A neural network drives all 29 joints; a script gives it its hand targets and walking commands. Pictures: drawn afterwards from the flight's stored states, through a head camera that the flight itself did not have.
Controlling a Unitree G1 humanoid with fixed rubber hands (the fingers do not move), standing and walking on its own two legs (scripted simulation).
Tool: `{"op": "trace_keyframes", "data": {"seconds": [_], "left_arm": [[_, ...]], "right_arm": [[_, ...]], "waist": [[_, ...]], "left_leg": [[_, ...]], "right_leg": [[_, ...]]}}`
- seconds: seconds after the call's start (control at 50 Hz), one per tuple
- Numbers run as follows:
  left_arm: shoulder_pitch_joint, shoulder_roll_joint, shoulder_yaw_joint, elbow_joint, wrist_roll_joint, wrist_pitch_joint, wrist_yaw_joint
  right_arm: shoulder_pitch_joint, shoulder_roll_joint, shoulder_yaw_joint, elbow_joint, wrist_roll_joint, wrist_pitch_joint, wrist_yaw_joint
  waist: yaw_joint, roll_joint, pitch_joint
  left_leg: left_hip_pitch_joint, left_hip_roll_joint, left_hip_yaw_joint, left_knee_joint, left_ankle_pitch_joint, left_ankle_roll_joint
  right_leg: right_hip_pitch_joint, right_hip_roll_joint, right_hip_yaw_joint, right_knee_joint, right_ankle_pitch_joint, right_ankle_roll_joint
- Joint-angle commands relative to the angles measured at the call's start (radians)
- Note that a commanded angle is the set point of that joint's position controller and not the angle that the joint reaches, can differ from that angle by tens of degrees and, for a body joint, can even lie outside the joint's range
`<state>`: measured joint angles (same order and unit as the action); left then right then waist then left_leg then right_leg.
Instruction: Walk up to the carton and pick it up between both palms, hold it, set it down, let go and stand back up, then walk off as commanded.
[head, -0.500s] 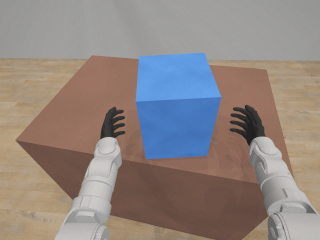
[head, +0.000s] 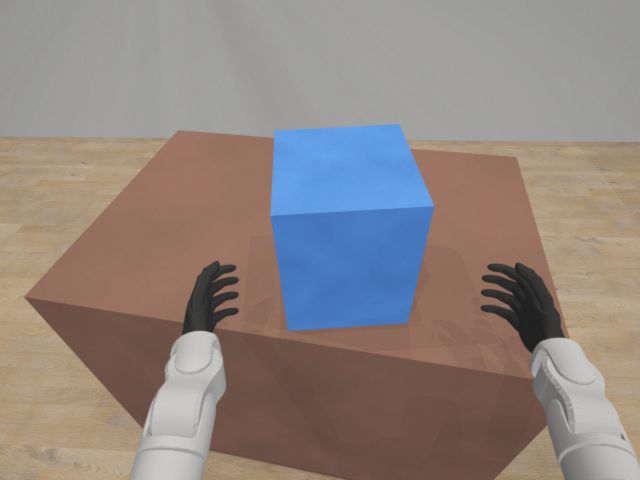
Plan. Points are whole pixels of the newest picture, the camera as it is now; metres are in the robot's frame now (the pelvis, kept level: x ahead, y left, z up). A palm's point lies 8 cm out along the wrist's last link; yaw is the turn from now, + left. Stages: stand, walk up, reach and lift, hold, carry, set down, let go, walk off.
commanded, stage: set down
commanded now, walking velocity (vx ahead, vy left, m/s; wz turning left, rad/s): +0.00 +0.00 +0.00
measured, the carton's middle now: (342, 229) +0.50 +0.02 +0.05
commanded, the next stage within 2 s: none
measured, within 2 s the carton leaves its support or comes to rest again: neither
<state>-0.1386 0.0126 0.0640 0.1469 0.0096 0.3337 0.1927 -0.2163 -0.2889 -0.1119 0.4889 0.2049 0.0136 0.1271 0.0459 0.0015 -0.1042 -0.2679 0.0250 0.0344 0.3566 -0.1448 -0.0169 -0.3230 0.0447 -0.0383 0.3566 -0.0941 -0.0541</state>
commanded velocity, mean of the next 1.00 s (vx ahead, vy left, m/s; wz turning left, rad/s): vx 0.00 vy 0.00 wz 0.00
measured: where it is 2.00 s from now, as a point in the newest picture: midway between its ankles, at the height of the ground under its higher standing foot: outside the picture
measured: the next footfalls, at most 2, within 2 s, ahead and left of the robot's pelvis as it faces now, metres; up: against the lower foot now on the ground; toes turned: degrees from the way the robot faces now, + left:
none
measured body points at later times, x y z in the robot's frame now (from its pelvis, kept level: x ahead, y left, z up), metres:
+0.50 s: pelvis +0.00 +0.00 +0.00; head -0.04 +0.00 +0.45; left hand +0.24 +0.20 +0.06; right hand +0.27 -0.23 +0.05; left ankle +0.02 +0.14 -0.74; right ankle +0.06 -0.07 -0.74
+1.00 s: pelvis +0.01 +0.01 +0.00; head +0.00 +0.01 +0.45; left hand +0.24 +0.21 +0.03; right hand +0.25 -0.24 +0.02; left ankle +0.02 +0.14 -0.74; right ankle +0.06 -0.07 -0.74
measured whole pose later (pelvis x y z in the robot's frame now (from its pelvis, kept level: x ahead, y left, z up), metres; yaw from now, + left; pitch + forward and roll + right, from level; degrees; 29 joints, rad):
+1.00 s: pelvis +0.01 +0.01 +0.00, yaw +0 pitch +0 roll +0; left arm 0.20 0.03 0.02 -0.03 0.01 0.34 0.14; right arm 0.18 -0.30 -0.11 0.21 0.22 0.12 0.14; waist 0.04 0.00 -0.06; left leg -0.18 0.02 0.03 0.36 -0.18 -0.02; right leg -0.22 0.04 -0.04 0.33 -0.11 -0.05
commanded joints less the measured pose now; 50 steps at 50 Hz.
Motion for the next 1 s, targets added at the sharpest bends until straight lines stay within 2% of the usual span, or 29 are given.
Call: {"op": "trace_keyframes", "data": {"seconds": [0.0, 0.08, 0.12, 0.18, 0.22, 0.26, 0.3, 0.38, 0.42, 0.44, 0.46, 0.5, 0.52, 0.54, 0.56, 0.6, 0.62, 0.64, 0.66, 0.74, 0.76, 0.78, 0.8, 0.82, 0.84, 0.88, 0.92, 0.96, 0.98], "left_arm": [[-0.063, 0.019, -0.136, -0.338, -0.075, -0.015, 0.012], [-0.067, 0.018, -0.135, -0.344, -0.062, -0.002, 0.012], [0.031, 0.004, -0.154, -0.366, -0.069, -0.011, 0.007], [-0.012, 0.020, -0.147, -0.382, -0.072, -0.015, 0.016], [0.053, 0.011, -0.163, -0.401, -0.075, -0.015, 0.016], [0.144, 0.004, -0.156, -0.444, -0.063, -0.017, 0.021], [0.165, 0.009, -0.161, -0.451, -0.074, -0.026, 0.019], [0.126, 0.028, -0.145, -0.414, -0.063, -0.026, 0.023], [0.141, 0.019, -0.170, -0.417, -0.055, -0.025, 0.028], [0.100, 0.045, -0.152, -0.441, -0.070, -0.032, 0.031], [0.139, 0.031, -0.159, -0.386, -0.068, -0.025, 0.021], [0.156, 0.036, -0.149, -0.381, -0.052, -0.024, 0.014], [0.157, 0.043, -0.148, -0.369, -0.048, -0.020, 0.007], [0.123, 0.051, -0.150, -0.422, -0.060, -0.026, 0.012], [0.149, 0.053, -0.137, -0.341, -0.054, -0.012, -0.002], [0.171, 0.049, -0.137, -0.361, -0.054, -0.008, 0.000], [0.170, 0.048, -0.141, -0.354, -0.052, -0.008, -0.006], [0.185, 0.046, -0.139, -0.336, -0.043, -0.002, -0.008], [0.205, 0.051, -0.136, -0.357, -0.043, -0.005, -0.009], [0.230, 0.081, -0.108, -0.284, -0.030, 0.002, -0.040], [0.223, 0.091, -0.105, -0.333, -0.043, -0.006, -0.041], [0.223, 0.085, -0.111, -0.351, -0.040, -0.014, -0.037], [0.259, 0.086, -0.111, -0.371, -0.052, -0.018, -0.038], [0.278, 0.081, -0.108, -0.310, -0.043, -0.013, -0.046], [0.267, 0.078, -0.116, -0.339, -0.049, -0.021, -0.046], [0.284, 0.104, -0.099, -0.284, -0.041, -0.025, -0.062], [0.290, 0.114, -0.102, -0.323, -0.059, -0.051, -0.065], [0.305, 0.113, -0.099, -0.346, -0.058, -0.071, -0.061], [0.335, 0.121, -0.098, -0.302, -0.052, -0.072, -0.067]], "right_arm": [[-0.049, -0.291, 0.018, -0.262, 0.107, -0.011, 0.016], [-0.051, -0.284, 0.008, -0.291, 0.106, -0.003, 0.029], [0.035, -0.287, 0.010, -0.347, 0.110, -0.009, 0.028], [0.026, -0.277, 0.010, -0.370, 0.114, 0.000, 0.030], [0.090, -0.281, -0.001, -0.397, 0.108, 0.000, 0.029], [0.177, -0.286, 0.005, -0.424, 0.112, 0.002, 0.032], [0.198, -0.265, 0.005, -0.461, 0.115, 0.008, 0.030], [0.155, -0.250, 0.010, -0.459, 0.102, 0.033, 0.030], [0.184, -0.256, -0.016, -0.465, 0.092, 0.042, 0.039], [0.147, -0.251, -0.022, -0.499, 0.088, 0.041, 0.036], [0.196, -0.239, -0.009, -0.442, 0.074, 0.052, 0.033], [0.216, -0.239, 0.006, -0.470, 0.077, 0.060, 0.033], [0.207, -0.253, 0.011, -0.480, 0.076, 0.061, 0.031], [0.175, -0.248, 0.002, -0.493, 0.080, 0.061, 0.032], [0.205, -0.225, 0.016, -0.462, 0.064, 0.076, 0.023], [0.215, -0.250, 0.003, -0.484, 0.056, 0.073, 0.026], [0.219, -0.248, 0.001, -0.467, 0.052, 0.083, 0.022], [0.246, -0.232, -0.005, -0.436, 0.042, 0.087, 0.026], [0.278, -0.222, 0.005, -0.431, 0.046, 0.089, 0.025], [0.294, -0.202, 0.021, -0.462, 0.017, 0.095, 0.006], [0.296, -0.207, 0.014, -0.512, 0.018, 0.089, 0.003], [0.300, -0.207, 0.006, -0.497, 0.021, 0.085, 0.010], [0.335, -0.201, 0.009, -0.520, 0.022, 0.082, 0.008], [0.337, -0.213, 0.010, -0.479, 0.011, 0.086, 0.011], [0.337, -0.212, 0.011, -0.488, 0.010, 0.085, 0.014], [0.368, -0.172, 0.026, -0.480, -0.008, 0.083, 0.000], [0.384, -0.171, 0.024, -0.514, -0.006, 0.065, -0.003], [0.396, -0.170, 0.015, -0.532, -0.005, 0.047, 0.002], [0.424, -0.163, 0.018, -0.511, -0.012, 0.041, -0.002]], "waist": [[-0.074, -0.143, -0.125], [-0.065, -0.115, -0.085], [-0.069, -0.154, -0.074], [-0.057, -0.121, -0.046], [-0.072, -0.146, -0.010], [-0.052, -0.124, -0.015], [-0.059, -0.128, 0.000], [-0.043, -0.130, 0.068], [-0.058, -0.117, 0.061], [-0.050, -0.130, 0.042], [-0.053, -0.139, 0.094], [-0.050, -0.152, 0.067], [-0.054, -0.185, 0.074], [-0.055, -0.160, 0.046], [-0.057, -0.193, 0.070], [-0.045, -0.168, 0.071], [-0.061, -0.177, 0.062], [-0.057, -0.130, 0.084], [-0.057, -0.126, 0.082], [-0.053, -0.168, 0.092], [-0.053, -0.185, 0.086], [-0.051, -0.156, 0.076], [-0.052, -0.164, 0.066], [-0.051, -0.164, 0.087], [-0.056, -0.157, 0.075], [-0.048, -0.169, 0.113], [-0.048, -0.178, 0.068], [-0.042, -0.149, 0.057], [-0.048, -0.154, 0.073]], "left_leg": [[0.093, -0.001, -0.031, -0.103, 0.029, 0.035], [0.092, -0.001, -0.027, -0.119, -0.038, 0.030], [0.119, 0.002, -0.028, -0.115, 0.002, 0.032], [0.093, 0.003, -0.019, -0.128, -0.056, 0.028], [0.098, 0.005, -0.016, -0.128, -0.048, 0.023], [0.136, 0.001, -0.017, -0.126, 0.004, 0.014], [0.139, 0.003, -0.014, -0.132, -0.028, 0.015], [0.110, -0.004, -0.003, -0.140, -0.086, 0.007], [0.132, 0.002, -0.021, -0.138, -0.139, 0.004], [0.112, -0.002, -0.012, -0.131, -0.139, 0.007], [0.109, -0.002, -0.010, -0.134, -0.134, 0.009], [0.136, -0.008, -0.013, -0.118, -0.119, 0.006], [0.182, -0.018, -0.020, -0.098, -0.100, 0.010], [0.146, -0.012, -0.011, -0.109, -0.104, 0.006], [0.150, -0.018, -0.009, -0.097, -0.113, 0.012], [0.153, -0.012, -0.011, -0.112, -0.104, 0.004], [0.149, -0.008, -0.015, -0.112, -0.120, 0.009], [0.115, -0.002, -0.010, -0.132, -0.130, 0.001], [0.117, -0.006, -0.009, -0.121, -0.088, 0.001], [0.108, -0.016, -0.001, -0.105, -0.080, 0.015], [0.109, -0.016, 0.002, -0.099, -0.073, 0.015], [0.107, -0.014, -0.002, -0.102, -0.070, 0.010], [0.114, -0.016, -0.004, -0.100, -0.041, 0.009], [0.118, -0.018, 0.002, -0.104, -0.054, 0.009], [0.119, -0.014, -0.005, -0.103, -0.043, 0.008], [0.112, -0.021, 0.004, -0.099, -0.053, 0.014], [0.110, -0.024, 0.006, -0.088, -0.023, 0.017], [0.117, -0.022, 0.003, -0.084, 0.014, 0.011], [0.121, -0.024, 0.006, -0.084, 0.005, 0.013]], "right_leg": [[0.346, -0.047, 0.103, -0.083, -0.060, 0.017], [0.299, -0.048, 0.097, -0.098, -0.148, 0.007], [0.320, -0.053, 0.103, -0.113, -0.114, 0.011], [0.297, -0.060, 0.108, -0.113, -0.190, 0.008], [0.292, -0.067, 0.120, -0.135, -0.210, 0.012], [0.305, -0.061, 0.114, -0.131, -0.167, 0.004], [0.299, -0.065, 0.124, -0.144, -0.208, 0.008], [0.249, -0.078, 0.134, -0.164, -0.311, 0.003], [0.219, -0.078, 0.137, -0.161, -0.370, -0.007], [0.228, -0.080, 0.140, -0.160, -0.381, 0.000], [0.224, -0.086, 0.146, -0.166, -0.380, 0.002], [0.207, -0.101, 0.154, -0.172, -0.390, -0.001], [0.158, -0.119, 0.160, -0.190, -0.425, -0.005], [0.196, -0.103, 0.149, -0.175, -0.401, -0.002], [0.179, -0.121, 0.168, -0.192, -0.446, 0.004], [0.183, -0.105, 0.148, -0.178, -0.414, 0.005], [0.198, -0.099, 0.147, -0.171, -0.408, 0.010], [0.236, -0.095, 0.143, -0.165, -0.384, 0.015], [0.243, -0.102, 0.152, -0.163, -0.355, 0.013], [0.260, -0.120, 0.173, -0.180, -0.366, 0.033], [0.260, -0.121, 0.177, -0.181, -0.377, 0.038], [0.254, -0.113, 0.166, -0.170, -0.367, 0.034], [0.263, -0.111, 0.163, -0.168, -0.325, 0.037], [0.244, -0.105, 0.154, -0.173, -0.330, 0.032], [0.241, -0.109, 0.151, -0.167, -0.323, 0.032], [0.248, -0.126, 0.167, -0.181, -0.329, 0.045], [0.265, -0.115, 0.155, -0.160, -0.268, 0.047], [0.247, -0.118, 0.158, -0.159, -0.257, 0.045], [0.258, -0.114, 0.153, -0.157, -0.222, 0.042]]}}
